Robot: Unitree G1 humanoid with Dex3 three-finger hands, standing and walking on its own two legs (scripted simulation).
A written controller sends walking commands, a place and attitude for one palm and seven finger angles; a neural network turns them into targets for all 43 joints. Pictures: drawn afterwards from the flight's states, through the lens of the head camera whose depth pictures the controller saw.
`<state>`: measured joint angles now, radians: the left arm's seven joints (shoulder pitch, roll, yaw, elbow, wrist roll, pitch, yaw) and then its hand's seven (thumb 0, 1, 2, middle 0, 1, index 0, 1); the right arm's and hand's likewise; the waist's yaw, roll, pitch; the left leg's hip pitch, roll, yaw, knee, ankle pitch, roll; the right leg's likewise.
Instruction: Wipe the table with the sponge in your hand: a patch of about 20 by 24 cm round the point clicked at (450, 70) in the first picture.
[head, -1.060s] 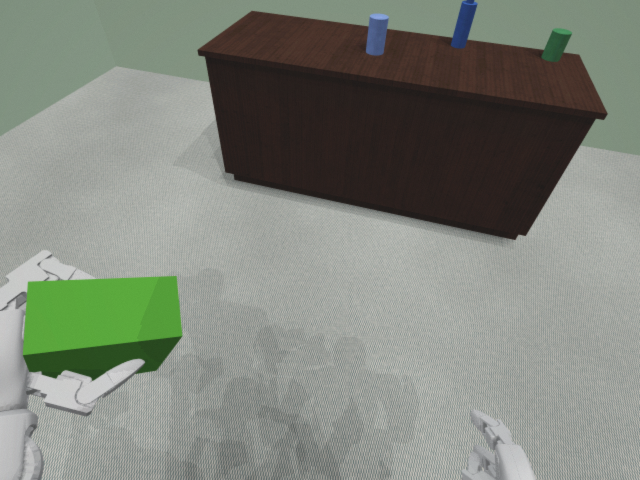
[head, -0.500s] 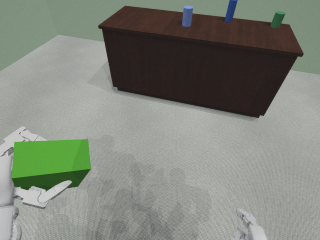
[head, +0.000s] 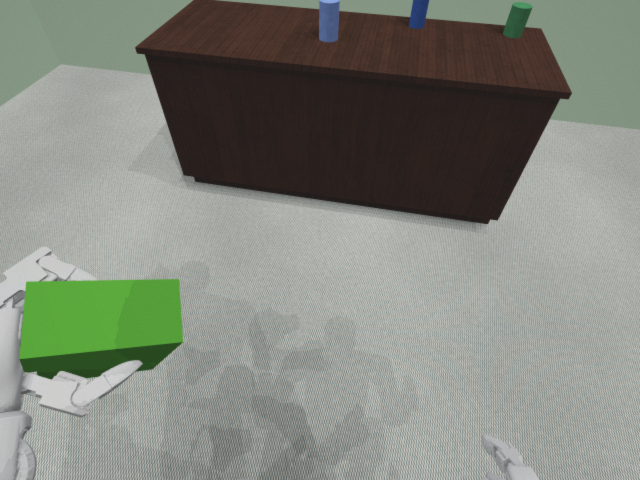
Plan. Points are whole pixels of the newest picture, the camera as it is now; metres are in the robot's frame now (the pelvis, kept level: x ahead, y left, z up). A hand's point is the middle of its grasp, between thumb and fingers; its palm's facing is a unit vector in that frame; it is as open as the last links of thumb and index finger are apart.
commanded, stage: walk to a spot facing it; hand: left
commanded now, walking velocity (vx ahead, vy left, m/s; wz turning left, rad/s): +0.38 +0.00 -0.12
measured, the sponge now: (122, 332) +0.23 +0.20 +0.14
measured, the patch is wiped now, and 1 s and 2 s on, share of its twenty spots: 0.00 0.00 0.00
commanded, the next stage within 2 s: none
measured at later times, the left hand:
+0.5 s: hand (208, 184) +0.41 +0.16 +0.16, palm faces +0.31 -0.79 -0.53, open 9.8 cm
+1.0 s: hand (251, 109) +0.57 +0.13 +0.17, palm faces +0.43 -0.81 -0.41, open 9.8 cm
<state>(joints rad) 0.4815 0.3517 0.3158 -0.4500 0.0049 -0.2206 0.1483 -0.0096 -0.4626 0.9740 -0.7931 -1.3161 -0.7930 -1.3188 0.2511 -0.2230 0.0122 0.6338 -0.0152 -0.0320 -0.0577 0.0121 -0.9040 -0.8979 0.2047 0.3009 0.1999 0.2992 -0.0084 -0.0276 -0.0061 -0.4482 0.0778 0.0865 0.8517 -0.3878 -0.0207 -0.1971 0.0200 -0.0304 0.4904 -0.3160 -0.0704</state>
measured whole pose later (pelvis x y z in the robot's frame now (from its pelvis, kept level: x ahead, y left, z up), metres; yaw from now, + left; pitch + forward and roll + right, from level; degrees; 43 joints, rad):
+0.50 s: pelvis +0.17 -0.06 -0.02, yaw -5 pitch +0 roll +0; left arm 0.47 0.41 0.38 -0.49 -0.01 -0.20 0.15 -0.01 -0.46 0.98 -0.79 -1.32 -0.79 -1.32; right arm 0.26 -0.14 0.03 0.60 0.00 -0.08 -0.05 0.01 -0.90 -0.90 0.21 0.30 0.20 0.30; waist 0.00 0.06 0.06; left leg -0.15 0.22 0.17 0.66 -0.45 -0.06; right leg -0.40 -0.06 -0.21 0.63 -0.25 -0.01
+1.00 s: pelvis +0.36 -0.10 -0.01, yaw -2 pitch +0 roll +3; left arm 0.48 0.37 0.37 -0.56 -0.02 -0.22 0.18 -0.01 -0.46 0.98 -0.79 -1.32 -0.79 -1.32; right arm 0.25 -0.22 -0.04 0.56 0.00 -0.02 -0.06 0.01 -0.91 -0.90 0.20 0.30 0.20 0.30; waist 0.03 -0.06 0.04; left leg -0.43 0.05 0.24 0.59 -0.18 0.02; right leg -0.05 -0.08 -0.25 0.57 -0.50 -0.04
